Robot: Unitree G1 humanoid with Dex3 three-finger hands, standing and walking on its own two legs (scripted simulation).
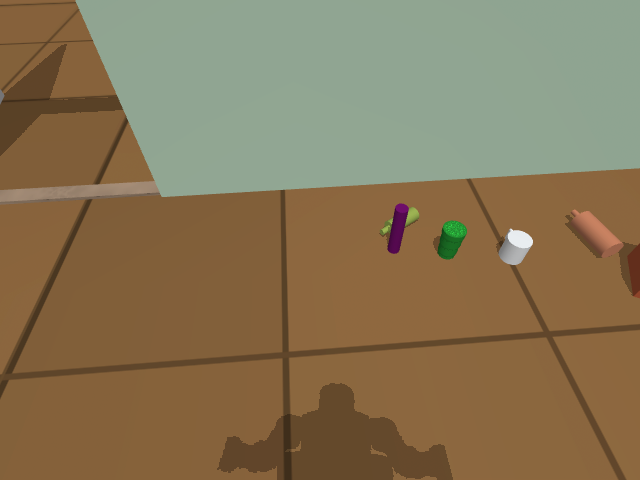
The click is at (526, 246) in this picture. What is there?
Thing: mug
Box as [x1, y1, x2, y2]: [499, 228, 532, 264]
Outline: 510,228 499,250 499,256 502,260 507,263 517,264 521,261 532,244 532,240 528,234 519,230 512,230
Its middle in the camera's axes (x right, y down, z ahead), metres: +0.79 +0.03 +1.56
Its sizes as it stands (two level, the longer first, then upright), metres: 0.129 0.095 0.108
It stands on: the floor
